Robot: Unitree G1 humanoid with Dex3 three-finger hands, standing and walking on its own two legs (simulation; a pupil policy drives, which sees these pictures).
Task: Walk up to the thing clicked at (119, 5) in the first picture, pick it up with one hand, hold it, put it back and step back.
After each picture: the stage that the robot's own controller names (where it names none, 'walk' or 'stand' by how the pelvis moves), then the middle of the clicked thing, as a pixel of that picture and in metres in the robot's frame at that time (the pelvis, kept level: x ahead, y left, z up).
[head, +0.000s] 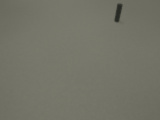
stand; (118, 13) +1.92 -0.52 -0.65
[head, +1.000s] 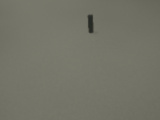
walk; (90, 24) +1.83 -0.01 -0.62
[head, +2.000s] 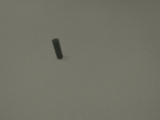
walk; (57, 49) +1.22 +0.33 -0.65
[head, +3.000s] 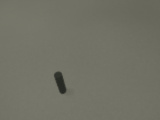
walk; (60, 83) +0.82 +0.27 -0.65
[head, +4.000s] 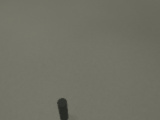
walk; (63, 110) +0.56 +0.17 -0.64
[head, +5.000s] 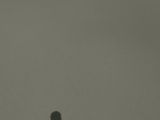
stand; out of the picture +0.46 +0.17 -0.65
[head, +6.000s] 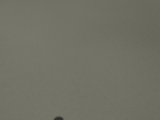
stand; out of the picture +0.42 +0.16 -0.65
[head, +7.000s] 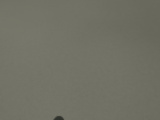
stand; out of the picture +0.41 +0.18 -0.65
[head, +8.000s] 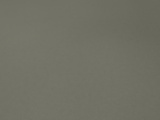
stand; out of the picture +0.38 +0.19 -0.65
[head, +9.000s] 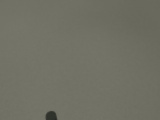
stand; out of the picture +0.41 +0.17 -0.65
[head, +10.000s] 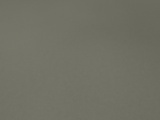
stand; out of the picture +0.40 +0.20 -0.66
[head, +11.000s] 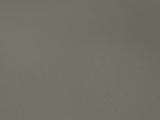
stand; out of the picture +0.41 +0.20 -0.66
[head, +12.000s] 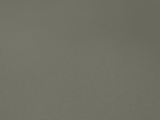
stand; out of the picture +0.40 +0.21 -0.66
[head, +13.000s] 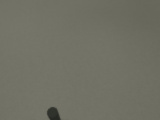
go down; (54, 118) +0.42 +0.20 -0.65
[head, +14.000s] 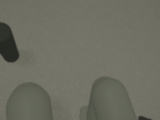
go down; (6, 46) +0.49 +0.25 -0.24
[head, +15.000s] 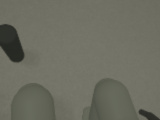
close in; (12, 46) +0.48 +0.25 -0.25
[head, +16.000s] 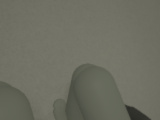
close in; out of the picture +0.46 +0.29 -0.17
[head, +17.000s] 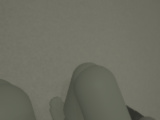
lift; out of the picture +0.45 +0.30 -0.16
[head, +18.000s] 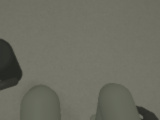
lift; (5, 67) +0.35 +0.25 -0.02
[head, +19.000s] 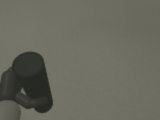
hold; (37, 88) +0.31 +0.14 +0.09
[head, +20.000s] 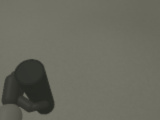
hold; (39, 91) +0.31 +0.15 +0.05
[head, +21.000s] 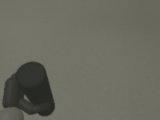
hold; (39, 94) +0.30 +0.15 +0.05
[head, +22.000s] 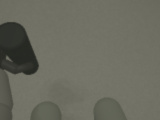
crouch; (22, 54) +0.43 +0.18 -0.03
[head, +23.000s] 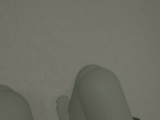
lower; out of the picture +0.44 +0.26 -0.18
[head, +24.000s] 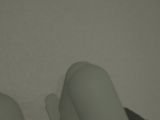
lower; out of the picture +0.46 +0.29 -0.17
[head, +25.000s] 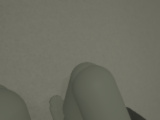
lower; out of the picture +0.44 +0.29 -0.17
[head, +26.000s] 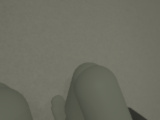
lower; out of the picture +0.43 +0.29 -0.17
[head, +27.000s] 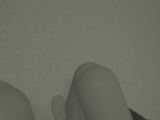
loosen; out of the picture +0.43 +0.28 -0.17
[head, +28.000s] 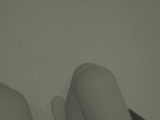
withdraw; out of the picture +0.44 +0.28 -0.17
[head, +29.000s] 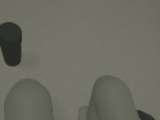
stand; (11, 48) +0.46 +0.24 -0.21
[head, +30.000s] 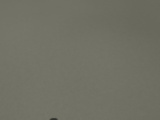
stand; out of the picture +0.39 +0.16 -0.58
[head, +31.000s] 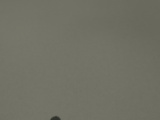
stand; out of the picture +0.41 +0.17 -0.60
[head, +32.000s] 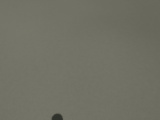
stand; out of the picture +0.41 +0.17 -0.61
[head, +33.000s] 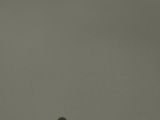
walk; out of the picture +0.43 +0.16 -0.65
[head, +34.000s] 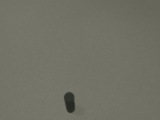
walk; (69, 103) +0.49 +0.09 -0.64
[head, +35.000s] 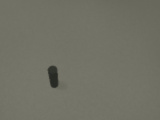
walk; (53, 77) +0.67 +0.18 -0.64
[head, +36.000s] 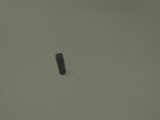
stand; (61, 64) +1.00 +0.30 -0.64
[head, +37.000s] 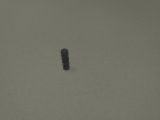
stand; (65, 60) +1.04 +0.19 -0.65
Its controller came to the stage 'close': yes
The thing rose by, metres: 0.68
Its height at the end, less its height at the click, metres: +0.00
